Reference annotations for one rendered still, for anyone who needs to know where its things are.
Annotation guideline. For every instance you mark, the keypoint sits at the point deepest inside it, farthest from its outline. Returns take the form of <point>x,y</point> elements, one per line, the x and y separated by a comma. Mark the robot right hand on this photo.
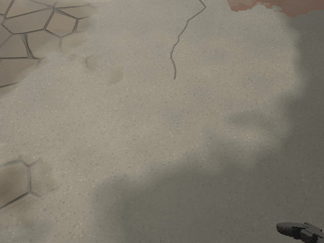
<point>307,232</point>

